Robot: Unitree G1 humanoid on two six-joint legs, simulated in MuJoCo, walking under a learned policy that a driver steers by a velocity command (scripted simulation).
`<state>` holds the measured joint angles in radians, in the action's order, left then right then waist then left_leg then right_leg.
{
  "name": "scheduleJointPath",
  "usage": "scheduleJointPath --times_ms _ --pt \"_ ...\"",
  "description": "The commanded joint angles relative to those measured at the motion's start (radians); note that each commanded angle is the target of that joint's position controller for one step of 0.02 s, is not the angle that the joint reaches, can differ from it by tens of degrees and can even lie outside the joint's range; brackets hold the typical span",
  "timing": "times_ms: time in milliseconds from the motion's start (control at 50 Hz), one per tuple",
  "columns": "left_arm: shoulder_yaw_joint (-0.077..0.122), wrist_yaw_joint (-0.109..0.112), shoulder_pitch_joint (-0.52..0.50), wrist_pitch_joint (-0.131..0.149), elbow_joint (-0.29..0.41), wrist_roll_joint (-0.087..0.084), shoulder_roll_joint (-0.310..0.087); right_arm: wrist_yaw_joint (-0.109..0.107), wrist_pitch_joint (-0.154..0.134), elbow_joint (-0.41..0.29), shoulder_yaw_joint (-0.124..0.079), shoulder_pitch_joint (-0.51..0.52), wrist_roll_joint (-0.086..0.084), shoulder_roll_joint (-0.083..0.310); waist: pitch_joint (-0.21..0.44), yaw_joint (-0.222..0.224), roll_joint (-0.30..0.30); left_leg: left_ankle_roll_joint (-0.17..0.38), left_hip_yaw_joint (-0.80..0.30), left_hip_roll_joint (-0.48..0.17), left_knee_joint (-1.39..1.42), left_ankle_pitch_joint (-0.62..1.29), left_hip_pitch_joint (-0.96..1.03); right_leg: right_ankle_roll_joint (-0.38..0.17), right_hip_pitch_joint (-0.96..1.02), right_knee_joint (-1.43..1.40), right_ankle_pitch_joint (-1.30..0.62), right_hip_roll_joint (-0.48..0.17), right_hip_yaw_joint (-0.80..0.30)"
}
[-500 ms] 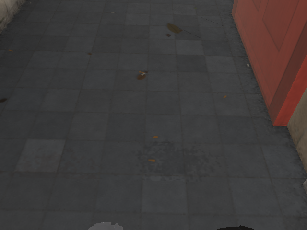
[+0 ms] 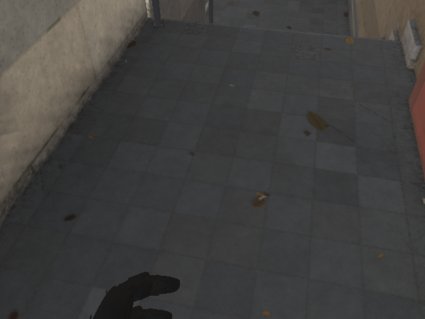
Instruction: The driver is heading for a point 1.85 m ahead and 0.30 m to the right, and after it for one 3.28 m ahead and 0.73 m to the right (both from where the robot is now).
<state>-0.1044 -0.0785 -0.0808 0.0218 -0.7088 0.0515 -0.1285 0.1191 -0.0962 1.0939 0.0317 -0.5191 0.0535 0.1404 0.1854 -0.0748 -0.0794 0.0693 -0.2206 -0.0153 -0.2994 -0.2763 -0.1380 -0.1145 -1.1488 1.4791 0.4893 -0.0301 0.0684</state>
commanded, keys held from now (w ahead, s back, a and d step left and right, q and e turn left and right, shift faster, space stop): w+q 0.40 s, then w+e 0.60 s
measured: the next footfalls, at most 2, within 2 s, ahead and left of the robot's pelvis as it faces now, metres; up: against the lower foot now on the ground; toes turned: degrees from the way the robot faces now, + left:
right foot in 0.02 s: +0.17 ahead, -0.14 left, +0.19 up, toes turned -2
left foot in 0.60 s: +0.39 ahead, +0.19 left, +0.19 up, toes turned +20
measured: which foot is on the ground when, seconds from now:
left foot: down 0.00-0.04, up 0.06-0.58, down 0.60-1.00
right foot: up 0.00-0.00, down 0.02-0.62, up 0.64-1.00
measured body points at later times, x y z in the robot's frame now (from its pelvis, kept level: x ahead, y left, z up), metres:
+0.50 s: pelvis +0.24 +0.00 +0.17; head +0.23 +0.00 +0.62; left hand +0.14 +0.17 +0.02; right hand +0.53 -0.11 +0.10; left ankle +0.35 +0.17 -0.50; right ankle +0.13 -0.14 -0.56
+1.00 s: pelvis +0.51 +0.09 +0.17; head +0.52 +0.08 +0.62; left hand +0.67 +0.31 +0.06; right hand +0.48 -0.13 +0.01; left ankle +0.35 +0.18 -0.56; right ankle +0.68 -0.01 -0.52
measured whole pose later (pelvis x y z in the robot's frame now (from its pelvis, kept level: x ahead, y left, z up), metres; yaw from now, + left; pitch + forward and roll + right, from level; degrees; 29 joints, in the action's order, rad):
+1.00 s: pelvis +0.51 +0.09 +0.17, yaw +5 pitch +3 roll +3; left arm 0.03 -0.08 0.09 0.05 -0.80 0.01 -0.16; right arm 0.00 -0.11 1.01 -0.05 -0.44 0.03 0.15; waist 0.04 -0.05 0.03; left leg -0.02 0.27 0.01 -0.23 -0.35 0.08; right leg -0.10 -0.73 0.79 0.07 -0.08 0.02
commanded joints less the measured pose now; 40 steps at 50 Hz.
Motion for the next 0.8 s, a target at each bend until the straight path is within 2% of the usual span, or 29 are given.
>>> scheduleJointPath --times_ms 20,40,60,80,100,120,140,160,180,200,240,280,300,360,420,460,500,520,560,580,600,620,640,660,680,700,720,760,800 --pt "0.078 0.001 0.136 0.058 0.039 -0.015 -0.199 0.003 -0.043 -0.111 -0.092 0.091 0.002 0.316 0.080 0.166 -0.093 0.164 -0.051 -0.201 -0.158 1.528 -0.025 -0.035 0.487 -0.194 -0.089 0.072 -0.018" --pt "0.086 0.020 0.314 0.065 0.005 -0.030 -0.219 0.005 -0.043 -0.120 -0.092 0.048 0.020 0.218 0.275 0.185 0.105 0.124 -0.031 -0.076 -0.420 1.363 -0.304 -0.155 0.881 -0.342 -0.216 -0.043 -0.349" --pt "0.114 0.048 0.554 0.063 -0.041 -0.004 -0.305 0.007 -0.025 -0.154 -0.067 0.063 0.057 0.093 0.364 0.262 0.377 0.082 -0.050 0.094 -0.748 0.487 -0.626 -0.263 1.186 -0.705 -0.044 -0.240 -0.838" --pt "0.125 0.047 0.620 0.053 -0.048 0.022 -0.348 0.010 -0.005 -0.138 -0.084 0.196 0.027 0.114 0.172 0.336 0.497 0.072 -0.096 0.145 -1.370 0.198 -0.819 -0.288 0.970 -0.943 0.335 -0.306 -1.141" --pt "0.130 0.043 0.552 0.068 -0.095 -0.009 -0.339 0.012 -0.008 -0.131 -0.092 0.236 0.004 0.114 -0.075 0.273 0.392 0.090 -0.070 0.099 -1.556 0.273 -0.968 -0.207 0.782 -0.981 0.631 -0.271 -1.005" --pt "0.123 0.033 0.459 0.060 -0.141 -0.028 -0.273 0.005 -0.012 -0.118 -0.085 0.220 -0.004 0.099 -0.163 0.182 0.280 0.102 0.008 0.066 -1.632 0.295 -0.986 -0.195 0.678 -0.950 0.526 -0.287 -0.841" --pt "0.101 0.028 0.412 0.059 -0.189 -0.025 -0.148 -0.011 -0.007 -0.147 -0.080 0.240 0.002 0.094 -0.143 0.130 0.120 0.111 0.015 0.051 -1.615 0.277 -0.952 -0.179 0.673 -0.928 0.382 -0.291 -0.700" --pt "0.075 0.036 0.345 0.068 -0.198 -0.016 -0.025 -0.022 0.005 -0.186 -0.065 0.288 0.013 0.071 -0.136 0.081 0.058 0.115 0.008 0.016 -1.587 0.257 -0.928 -0.166 0.650 -0.951 0.271 -0.290 -0.620" --pt "0.063 0.050 0.295 0.073 -0.215 -0.013 0.039 -0.022 0.018 -0.199 -0.057 0.305 0.011 0.065 -0.143 0.046 0.075 0.123 0.005 -0.005 -1.579 0.221 -0.923 -0.148 0.626 -0.987 0.211 -0.275 -0.568" --pt "0.057 0.060 0.259 0.079 -0.232 -0.010 0.058 -0.025 0.027 -0.209 -0.053 0.322 0.000 0.054 -0.171 0.027 0.080 0.139 -0.001 -0.009 -1.531 0.159 -0.956 -0.128 0.625 -1.009 0.164 -0.260 -0.489" --pt "0.066 0.072 0.247 0.109 -0.238 0.015 0.014 -0.006 0.017 -0.240 -0.048 0.375 0.005 0.082 -0.183 0.012 0.052 0.132 0.070 -0.054 -1.371 0.178 -0.933 -0.088 0.626 -1.081 0.047 -0.239 -0.292" --pt "0.088 0.069 0.223 0.137 -0.212 0.039 -0.083 0.016 0.017 -0.283 -0.056 0.464 0.002 0.115 -0.167 0.036 0.117 0.111 0.186 -0.088 -1.221 0.161 -0.760 -0.057 0.594 -1.196 -0.097 -0.207 -0.078" --pt "0.083 0.072 0.237 0.154 -0.214 0.048 -0.092 0.019 0.015 -0.300 -0.070 0.499 0.004 0.166 -0.166 0.040 0.147 0.105 0.162 -0.095 -1.266 0.204 -0.768 -0.042 0.648 -1.215 -0.188 -0.230 -0.070" --pt "0.068 0.087 0.414 0.149 -0.237 0.077 -0.095 0.023 0.001 -0.308 -0.057 0.541 0.000 0.130 -0.148 0.117 0.079 0.125 0.117 -0.118 -1.053 0.376 -0.899 -0.048 0.972 -1.177 -0.400 -0.245 0.024" --pt "0.069 0.067 0.511 0.139 -0.234 0.049 -0.119 0.027 0.006 -0.345 -0.058 0.634 -0.007 0.098 -0.179 0.135 0.118 0.094 0.282 -0.096 -0.730 0.396 -0.574 -0.045 0.922 -1.278 -0.420 -0.190 0.165" --pt "0.092 0.042 0.578 0.128 -0.255 0.036 -0.164 0.010 0.015 -0.394 -0.054 0.710 -0.017 0.093 -0.250 0.159 0.149 0.061 0.295 -0.069 -0.610 0.258 -0.542 -0.094 1.025 -1.333 -0.500 -0.230 0.119" --pt "0.120 0.023 0.618 0.128 -0.271 0.000 -0.202 -0.011 0.048 -0.443 -0.061 0.783 0.018 0.096 -0.294 0.161 0.115 0.024 0.279 -0.069 -0.439 0.073 -0.646 -0.123 1.271 -1.329 -0.633 -0.298 0.055" --pt "0.123 0.019 0.628 0.120 -0.269 -0.011 -0.192 -0.023 0.054 -0.454 -0.068 0.783 0.026 0.104 -0.301 0.156 0.151 0.015 0.290 -0.047 -0.373 0.004 -0.647 -0.126 1.357 -1.307 -0.698 -0.311 0.042" --pt "0.131 0.020 0.597 0.106 -0.265 -0.017 -0.184 -0.040 0.041 -0.446 -0.085 0.727 0.024 0.125 -0.257 0.095 0.177 0.025 0.310 -0.003 -0.244 0.095 -0.455 -0.110 1.349 -1.232 -0.897 -0.323 0.055" --pt "0.141 0.023 0.574 0.095 -0.257 -0.010 -0.199 -0.051 0.024 -0.428 -0.104 0.661 -0.002 0.163 -0.197 0.059 0.182 0.053 0.299 0.010 -0.223 0.233 -0.248 -0.074 1.266 -1.154 -1.029 -0.293 0.084" --pt "0.156 0.036 0.573 0.101 -0.237 0.004 -0.226 -0.072 0.000 -0.397 -0.129 0.536 -0.008 0.219 -0.066 0.026 0.169 0.107 0.291 0.025 -0.328 0.346 0.042 -0.010 1.118 -1.004 -1.087 -0.212 0.115" --pt "0.115 0.054 0.723 0.120 -0.224 0.012 -0.072 -0.086 -0.002 -0.349 -0.138 0.336 -0.004 0.253 0.220 0.013 -0.010 0.238 0.187 -0.121 -0.503 0.653 0.600 0.066 0.769 -0.739 -0.852 -0.139 0.099" --pt "0.109 0.029 0.676 0.129 -0.193 0.007 -0.074 -0.108 0.012 -0.277 -0.147 0.030 0.037 0.273 0.310 -0.101 -0.113 0.357 -0.196 -0.344 -0.274 0.689 0.815 0.124 0.517 -0.496 0.008 0.015 0.064" --pt "0.136 0.003 0.483 0.117 -0.160 -0.016 -0.085 -0.119 0.007 -0.188 -0.174 -0.091 0.043 0.301 0.110 -0.156 -0.034 0.288 -0.274 -0.355 -0.126 0.607 0.689 0.103 0.371 -0.250 0.066 0.022 -0.078" --pt "0.148 0.001 0.391 0.118 -0.144 -0.018 -0.090 -0.127 -0.010 -0.162 -0.189 -0.014 0.023 0.299 -0.116 -0.108 -0.011 0.214 -0.144 -0.338 -0.078 0.480 0.432 0.073 0.303 -0.150 -0.054 -0.033 -0.145" --pt "0.155 0.011 0.420 0.113 -0.166 0.007 -0.098 -0.135 -0.006 -0.173 -0.178 0.094 0.006 0.231 -0.145 -0.048 -0.025 0.192 -0.024 -0.326 -0.041 0.440 0.254 0.046 0.372 -0.141 -0.120 -0.079 -0.148" --pt "0.148 0.011 0.450 0.110 -0.171 0.022 -0.049 -0.133 -0.004 -0.191 -0.157 0.175 -0.010 0.159 -0.154 0.016 -0.022 0.178 0.023 -0.313 -0.011 0.422 0.119 0.022 0.430 -0.130 -0.172 -0.103 -0.161" --pt "0.130 -0.004 0.471 0.094 -0.181 0.006 0.021 -0.123 0.001 -0.223 -0.136 0.276 -0.007 0.077 -0.125 0.089 0.019 0.183 0.112 -0.313 0.021 0.505 -0.029 0.006 0.469 -0.067 -0.226 -0.105 -0.159" --pt "0.137 -0.019 0.391 0.090 -0.152 -0.017 0.005 -0.130 -0.011 -0.232 -0.122 0.297 0.018 0.049 -0.123 0.109 0.076 0.180 0.196 -0.305 0.063 0.546 -0.030 0.018 0.391 -0.100 -0.288 -0.099 -0.147"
